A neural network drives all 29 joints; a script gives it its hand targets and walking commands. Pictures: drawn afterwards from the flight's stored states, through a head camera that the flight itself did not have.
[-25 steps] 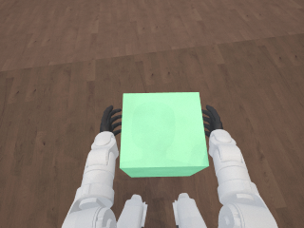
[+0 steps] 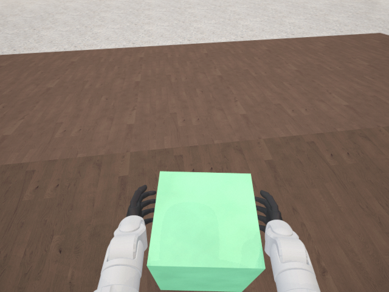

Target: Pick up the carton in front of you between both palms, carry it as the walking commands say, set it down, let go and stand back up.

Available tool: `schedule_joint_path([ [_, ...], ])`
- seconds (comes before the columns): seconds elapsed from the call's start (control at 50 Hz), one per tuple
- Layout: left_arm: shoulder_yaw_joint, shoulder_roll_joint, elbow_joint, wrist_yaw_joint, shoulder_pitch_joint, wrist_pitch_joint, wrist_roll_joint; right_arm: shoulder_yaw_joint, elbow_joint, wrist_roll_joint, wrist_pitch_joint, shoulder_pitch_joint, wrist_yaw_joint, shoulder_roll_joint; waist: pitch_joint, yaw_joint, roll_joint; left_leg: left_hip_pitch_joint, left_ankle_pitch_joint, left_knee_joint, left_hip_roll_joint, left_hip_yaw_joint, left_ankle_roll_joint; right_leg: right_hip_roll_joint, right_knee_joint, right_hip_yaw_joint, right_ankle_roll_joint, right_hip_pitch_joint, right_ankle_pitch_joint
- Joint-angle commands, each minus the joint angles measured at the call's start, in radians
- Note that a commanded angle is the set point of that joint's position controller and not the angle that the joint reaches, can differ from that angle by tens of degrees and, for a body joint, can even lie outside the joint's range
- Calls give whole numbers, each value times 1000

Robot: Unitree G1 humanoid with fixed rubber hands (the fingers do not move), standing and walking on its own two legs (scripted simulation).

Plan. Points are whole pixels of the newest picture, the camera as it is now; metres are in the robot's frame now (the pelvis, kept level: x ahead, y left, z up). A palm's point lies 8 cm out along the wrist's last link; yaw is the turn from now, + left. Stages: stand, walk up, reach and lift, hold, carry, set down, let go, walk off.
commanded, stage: reach and lift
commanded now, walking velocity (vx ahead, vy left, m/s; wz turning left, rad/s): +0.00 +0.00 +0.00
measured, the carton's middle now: (203, 235) +0.30 +0.00 -0.08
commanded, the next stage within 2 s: hold in 1.14 s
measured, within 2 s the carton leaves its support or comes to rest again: neither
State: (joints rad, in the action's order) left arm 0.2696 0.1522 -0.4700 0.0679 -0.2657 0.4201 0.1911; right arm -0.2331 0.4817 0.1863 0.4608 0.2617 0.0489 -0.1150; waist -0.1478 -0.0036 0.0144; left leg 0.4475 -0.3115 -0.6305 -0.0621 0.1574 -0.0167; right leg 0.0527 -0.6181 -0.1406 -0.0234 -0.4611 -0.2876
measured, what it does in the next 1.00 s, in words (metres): stands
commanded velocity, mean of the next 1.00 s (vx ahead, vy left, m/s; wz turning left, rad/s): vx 0.00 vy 0.00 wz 0.00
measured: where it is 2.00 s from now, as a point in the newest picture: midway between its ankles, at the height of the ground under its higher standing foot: outside the picture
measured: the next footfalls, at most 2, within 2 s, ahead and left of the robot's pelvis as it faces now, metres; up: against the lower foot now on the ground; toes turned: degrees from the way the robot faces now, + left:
none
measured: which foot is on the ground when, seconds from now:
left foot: down 0.00-1.00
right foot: down 0.00-1.00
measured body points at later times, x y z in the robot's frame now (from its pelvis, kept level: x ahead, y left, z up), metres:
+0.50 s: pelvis -0.02 +0.00 +0.01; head -0.04 -0.01 +0.46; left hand +0.30 +0.15 +0.03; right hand +0.29 -0.15 +0.03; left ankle +0.00 +0.13 -0.73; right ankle +0.01 -0.13 -0.73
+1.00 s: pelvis +0.00 +0.00 +0.02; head -0.03 +0.00 +0.47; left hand +0.30 +0.15 +0.04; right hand +0.30 -0.15 +0.04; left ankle +0.00 +0.13 -0.72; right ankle +0.01 -0.13 -0.73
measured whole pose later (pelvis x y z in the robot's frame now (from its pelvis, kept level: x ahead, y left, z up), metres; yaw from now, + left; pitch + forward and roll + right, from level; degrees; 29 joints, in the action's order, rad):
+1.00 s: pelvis +0.00 +0.00 +0.02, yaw +0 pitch -4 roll +0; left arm 0.23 0.15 -0.32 0.01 -0.26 0.66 0.28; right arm -0.20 0.30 0.27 0.70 0.23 0.02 -0.15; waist -0.03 0.00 0.01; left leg 0.10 -0.22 -0.39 -0.04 0.15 -0.01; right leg 0.04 -0.38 -0.14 -0.01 -0.12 -0.20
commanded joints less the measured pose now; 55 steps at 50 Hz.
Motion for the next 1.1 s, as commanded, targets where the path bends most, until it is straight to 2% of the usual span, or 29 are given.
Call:
schedule_joint_path([
  [0.0,-633,1047,-3,-285,-419,64,-178,625,-123,-208,9,523,-270,-1010,-310,-3,-7,-224,384,140,-33,-59,-6,45,118,65,7,315,370],
  [0.06,-625,1029,28,-293,-404,113,-178,619,-157,-202,61,505,-273,-996,-219,-4,-5,-260,354,194,-30,-60,-5,43,172,64,8,347,338],
  [0.14,-563,1006,11,-309,-419,160,-144,560,-141,-165,109,517,-281,-976,-85,-1,-2,-256,220,243,-28,-70,-2,41,218,72,13,333,199],
  [0.2,-507,1000,-25,-324,-473,169,-122,504,-101,-143,118,571,-295,-977,-36,1,-2,-234,111,251,-25,-78,3,38,223,79,17,309,93],
  [0.24,-504,1015,-23,-332,-527,163,-125,502,-101,-143,112,624,-302,-994,-53,0,-5,-233,82,245,-23,-80,7,36,217,83,19,309,63],
  [0.32,-524,1037,1,-340,-600,154,-137,523,-122,-156,106,693,-309,-1027,-130,1,-7,-256,106,230,-24,-83,9,37,205,86,18,336,88],
  [0.42,-530,1029,3,-341,-611,154,-136,530,-116,-158,109,697,-307,-1037,-158,4,-13,-268,115,231,-27,-90,11,37,209,84,12,363,103],
  [0.54,-526,1008,16,-340,-576,167,-129,530,-127,-156,122,657,-301,-1027,-153,6,-15,-290,168,244,-33,-93,8,37,227,80,7,388,161],
  [0.82,-572,989,123,-330,-462,203,-159,574,-238,-185,159,540,-290,-1002,-161,2,-14,-366,338,271,-39,-82,-3,47,253,73,0,452,332],
  [1.08,-590,986,171,-322,-446,235,-174,588,-283,-197,188,527,-292,-982,-131,3,-5,-388,343,287,-37,-78,-7,51,267,72,3,453,317],
])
